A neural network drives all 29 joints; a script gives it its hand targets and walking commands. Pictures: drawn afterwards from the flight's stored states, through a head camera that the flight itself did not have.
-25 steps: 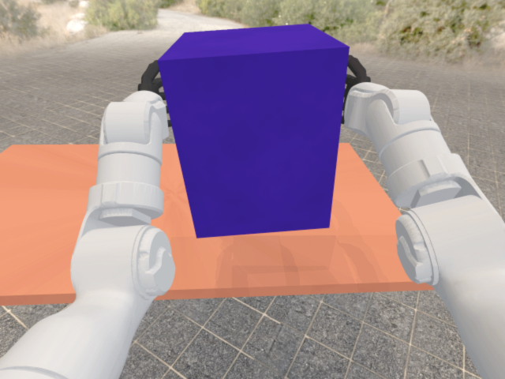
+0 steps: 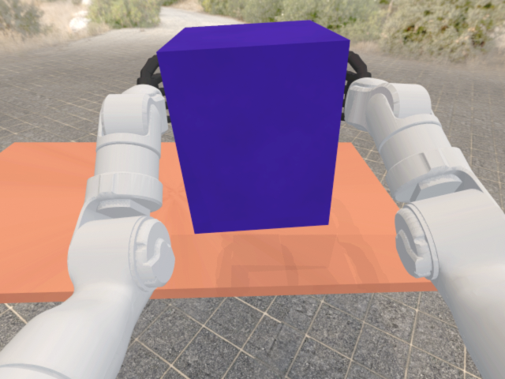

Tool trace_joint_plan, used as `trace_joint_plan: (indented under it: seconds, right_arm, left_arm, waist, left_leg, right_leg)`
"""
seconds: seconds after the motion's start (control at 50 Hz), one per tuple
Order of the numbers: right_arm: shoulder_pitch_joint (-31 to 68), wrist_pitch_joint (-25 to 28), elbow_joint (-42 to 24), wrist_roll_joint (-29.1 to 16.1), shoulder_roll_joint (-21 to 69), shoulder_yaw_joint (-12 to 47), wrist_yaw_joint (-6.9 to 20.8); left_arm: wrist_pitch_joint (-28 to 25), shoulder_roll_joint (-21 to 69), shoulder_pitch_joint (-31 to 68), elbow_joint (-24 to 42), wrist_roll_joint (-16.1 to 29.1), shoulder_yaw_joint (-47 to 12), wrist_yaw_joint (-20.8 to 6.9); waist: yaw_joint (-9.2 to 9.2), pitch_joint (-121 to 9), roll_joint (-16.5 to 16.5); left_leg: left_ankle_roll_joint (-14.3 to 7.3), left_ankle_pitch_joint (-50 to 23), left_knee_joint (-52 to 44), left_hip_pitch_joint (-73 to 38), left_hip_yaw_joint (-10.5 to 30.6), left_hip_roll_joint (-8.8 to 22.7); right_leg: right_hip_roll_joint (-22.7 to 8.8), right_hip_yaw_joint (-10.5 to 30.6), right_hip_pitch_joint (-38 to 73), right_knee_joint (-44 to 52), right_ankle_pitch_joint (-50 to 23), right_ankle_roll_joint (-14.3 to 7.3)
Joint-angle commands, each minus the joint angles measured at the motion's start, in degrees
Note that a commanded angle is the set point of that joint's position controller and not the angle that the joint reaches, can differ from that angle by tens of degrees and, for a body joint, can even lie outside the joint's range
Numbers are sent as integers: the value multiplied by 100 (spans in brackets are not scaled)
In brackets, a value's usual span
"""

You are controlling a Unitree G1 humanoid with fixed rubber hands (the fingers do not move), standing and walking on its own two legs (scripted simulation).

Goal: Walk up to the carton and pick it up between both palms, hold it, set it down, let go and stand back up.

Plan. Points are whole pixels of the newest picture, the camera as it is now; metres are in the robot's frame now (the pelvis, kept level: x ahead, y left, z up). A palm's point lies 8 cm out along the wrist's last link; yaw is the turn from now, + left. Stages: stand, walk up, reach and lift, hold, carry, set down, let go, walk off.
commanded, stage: hold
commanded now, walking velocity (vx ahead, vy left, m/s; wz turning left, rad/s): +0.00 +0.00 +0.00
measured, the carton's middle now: (254, 123) +0.39 +0.00 +0.30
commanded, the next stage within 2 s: none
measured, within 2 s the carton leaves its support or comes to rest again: neither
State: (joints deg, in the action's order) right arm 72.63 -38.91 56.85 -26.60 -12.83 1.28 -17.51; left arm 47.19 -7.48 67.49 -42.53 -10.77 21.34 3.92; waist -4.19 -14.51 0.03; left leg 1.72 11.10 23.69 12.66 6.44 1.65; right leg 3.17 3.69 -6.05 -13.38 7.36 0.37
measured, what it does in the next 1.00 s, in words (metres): stands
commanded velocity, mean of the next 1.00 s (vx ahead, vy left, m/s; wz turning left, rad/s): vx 0.00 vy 0.00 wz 0.00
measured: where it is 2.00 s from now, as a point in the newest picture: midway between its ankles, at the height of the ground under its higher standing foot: outside the picture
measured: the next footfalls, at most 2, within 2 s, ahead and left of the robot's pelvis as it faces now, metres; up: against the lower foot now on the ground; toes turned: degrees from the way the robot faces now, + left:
none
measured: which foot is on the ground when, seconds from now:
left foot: down 0.00-1.00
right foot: down 0.00-1.00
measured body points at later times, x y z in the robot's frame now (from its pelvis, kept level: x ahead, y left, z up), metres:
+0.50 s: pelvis +0.00 +0.00 +0.00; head -0.10 +0.02 +0.44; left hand +0.40 +0.15 +0.33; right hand +0.38 -0.14 +0.34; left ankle +0.02 +0.13 -0.75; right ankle +0.00 -0.13 -0.75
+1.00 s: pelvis +0.00 +0.00 +0.00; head -0.10 +0.03 +0.44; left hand +0.39 +0.15 +0.33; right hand +0.38 -0.14 +0.35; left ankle +0.02 +0.13 -0.75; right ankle +0.00 -0.13 -0.75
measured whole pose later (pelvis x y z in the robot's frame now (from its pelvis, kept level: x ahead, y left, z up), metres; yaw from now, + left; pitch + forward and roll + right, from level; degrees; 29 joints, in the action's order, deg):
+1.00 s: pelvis +0.00 +0.00 +0.00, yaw +0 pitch +0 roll -2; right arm 72.8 -38.7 56.8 -26.4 -12.9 0.9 -17.4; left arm 47.1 -8.1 67.4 -42.3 -9.8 19.7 4.1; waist -4.6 -15.2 0.1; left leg 1.8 10.8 23.8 13.5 6.7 1.6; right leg 3.3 3.5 -6.7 -13.5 7.1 0.3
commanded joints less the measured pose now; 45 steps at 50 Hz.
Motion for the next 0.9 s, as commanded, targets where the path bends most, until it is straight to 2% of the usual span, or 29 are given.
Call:
trace_joint_plan:
  seconds: [0.0,0.02,0.04,0.06,0.08,0.1,0.12,0.14,0.16,0.2,0.22,0.24,0.28,0.3,0.32,0.34,0.38,0.46,0.5,0.52,0.54,0.64,0.68,0.7,0.76,0.78,0.82,0.84,0.88]
  right_arm:
    - [4787,296,-2135,-1007,3682,487,881]
    - [4948,356,-2261,-983,3749,560,837]
    - [4757,335,-2344,-1039,3732,539,844]
    - [4741,319,-2447,-980,3595,398,834]
    - [4908,326,-2355,-1058,3698,680,861]
    - [4802,305,-2329,-1051,3613,613,855]
    - [4810,289,-2335,-1038,3710,554,862]
    - [4917,286,-2591,-1178,3843,789,887]
    - [4569,274,-2275,-986,3748,562,872]
    - [4935,372,-2867,-1237,4039,889,899]
    - [4850,331,-2796,-1241,4064,869,869]
    - [4708,287,-2619,-1125,3794,738,859]
    - [4791,263,-2344,-1034,3754,685,852]
    - [5029,344,-2605,-1026,3760,606,820]
    - [5032,322,-2578,-1096,3888,635,842]
    - [4616,301,-2466,-1022,3735,489,845]
    - [4942,300,-2467,-992,3889,579,818]
    - [4749,223,-2453,-1109,3942,618,866]
    - [4703,217,-2611,-1100,3909,615,815]
    - [4445,138,-2251,-1030,3668,577,803]
    - [4718,170,-2390,-1107,3784,723,844]
    - [5059,261,-2544,-1052,3823,645,841]
    - [4923,248,-2588,-1029,3829,686,853]
    - [5020,274,-2378,-1029,3905,616,859]
    - [5112,276,-2353,-998,3919,517,888]
    - [4975,217,-2135,-861,3789,390,862]
    - [4974,258,-2156,-863,3908,444,873]
    - [4963,230,-2091,-821,3762,307,834]
    - [4997,279,-2200,-960,3817,433,873]
  left_arm:
    - [-323,3896,4048,935,1076,-1594,-830]
    - [-354,3725,3949,734,1089,-1456,-824]
    - [-396,3957,4159,1247,1173,-1704,-797]
    - [-382,3862,4182,1236,1159,-1712,-800]
    - [-407,3828,4249,1276,1137,-1553,-767]
    - [-324,4007,4147,1185,1077,-1697,-780]
    - [-350,3940,4240,1295,1103,-1751,-789]
    - [-299,3864,4009,1101,1001,-1550,-772]
    - [-330,3832,3952,1108,961,-1460,-792]
    - [-383,3985,4270,1686,1197,-1808,-739]
    - [-390,4058,4289,1800,1288,-1992,-696]
    - [-288,3840,4010,1294,1091,-1668,-739]
    - [-241,3912,3941,1033,1022,-1655,-778]
    - [-304,4099,4218,1212,1258,-1972,-817]
    - [-311,3929,4184,1256,1136,-1700,-767]
    - [-314,4086,4066,1338,1280,-1962,-779]
    - [-357,3915,4137,909,1181,-1691,-757]
    - [-350,4015,4192,1300,1151,-1755,-737]
    - [-315,3850,4167,1239,1175,-1694,-766]
    - [-251,3852,3953,1149,1124,-1736,-783]
    - [-290,3774,4139,1246,1097,-1541,-795]
    - [-247,3740,3928,883,870,-1369,-825]
    - [-259,3857,3987,943,1042,-1579,-818]
    - [-378,3839,4233,982,1061,-1572,-772]
    - [-392,3855,4449,976,1181,-1619,-781]
    - [-355,3856,4315,720,1139,-1583,-820]
    - [-422,3676,4248,583,1096,-1393,-817]
    - [-391,3760,4383,611,1173,-1508,-848]
    - [-422,3881,4320,798,1108,-1512,-784]
  waist:
    - [-154,-1820,-501]
    - [-46,-1599,-396]
    - [-139,-1965,-597]
    - [-240,-1950,-429]
    - [-110,-1779,-292]
    - [-178,-1793,-496]
    - [-199,-1658,-426]
    - [119,-1700,-373]
    - [-6,-1495,-361]
    - [-7,-2303,-368]
    - [-152,-2291,-469]
    - [-37,-1857,-410]
    - [-96,-1487,-400]
    - [-237,-1648,-475]
    - [-70,-1713,-412]
    - [-262,-1835,-557]
    - [-162,-1585,-290]
    - [-76,-1922,-522]
    - [-175,-2021,-331]
    - [-242,-1691,-376]
    - [-60,-1669,-232]
    - [161,-1549,-263]
    - [-16,-1744,-227]
    - [3,-1683,-374]
    - [-61,-1693,-228]
    - [-234,-1443,-230]
    - [-111,-1669,-171]
    - [-287,-1633,-177]
    - [-65,-1894,-497]
  left_leg:
    - [278,-1507,-51,-974,-247,-277]
    - [203,-1630,-44,-891,-294,-337]
    - [292,-1834,17,-1023,-228,-294]
    - [242,-1557,-33,-991,-179,-273]
    - [249,-1724,-27,-1005,-202,-282]
    - [301,-1681,0,-1069,-229,-287]
    - [280,-1675,-10,-973,-211,-254]
    - [257,-1798,-11,-967,-229,-290]
    - [261,-1549,-96,-824,-236,-290]
    - [267,-1957,54,-1054,-223,-315]
    - [317,-2097,135,-1185,-194,-325]
    - [268,-1750,25,-1079,-235,-323]
    - [269,-1488,-61,-977,-226,-284]
    - [266,-1445,-57,-920,-232,-293]
    - [265,-1431,-60,-871,-229,-277]
    - [301,-1490,-33,-936,-236,-339]
    - [212,-1313,-108,-890,-194,-307]
    - [260,-1652,-14,-987,-246,-321]
    - [207,-1555,-16,-1059,-278,-310]
    - [193,-1501,-73,-937,-207,-303]
    - [189,-1535,-87,-925,-244,-282]
    - [163,-1471,-80,-865,-252,-276]
    - [176,-1430,-74,-916,-270,-323]
    - [130,-1346,-104,-923,-244,-269]
    - [164,-1055,-141,-752,-222,-313]
    - [182,-942,-165,-749,-213,-301]
    - [138,-1042,-136,-756,-269,-307]
    - [144,-1087,-97,-843,-259,-303]
    - [200,-1244,-111,-878,-250,-296]
  right_leg:
    - [189,-166,425,59,-980,-17]
    - [132,-122,434,97,-1179,12]
    - [214,-161,473,-40,-1281,11]
    - [211,-184,399,-4,-1077,21]
    - [237,-144,487,48,-1126,-2]
    - [221,-138,366,55,-1100,-4]
    - [215,-116,272,61,-1056,-20]
    - [239,-161,419,9,-1121,24]
    - [202,-133,449,69,-942,6]
    - [243,-108,655,-72,-1455,23]
    - [252,-136,518,-103,-1637,58]
    - [217,-123,368,-22,-1279,99]
    - [227,-151,349,101,-982,27]
    - [180,-130,370,75,-976,18]
    - [161,-117,360,74,-962,18]
    - [181,-147,315,48,-1029,46]
    - [162,-96,257,125,-868,52]
    - [209,-131,343,-16,-1147,26]
    - [189,-147,397,14,-1226,119]
    - [186,-98,436,34,-1132,59]
    - [207,-140,424,15,-1123,93]
    - [174,-139,296,64,-939,52]
    - [219,-163,385,58,-927,68]
    - [117,-97,280,111,-907,23]
    - [151,-100,186,113,-592,48]
    - [167,-92,128,139,-566,50]
    - [131,-121,261,88,-747,68]
    - [125,-66,212,110,-882,63]
    - [132,-97,217,108,-747,-6]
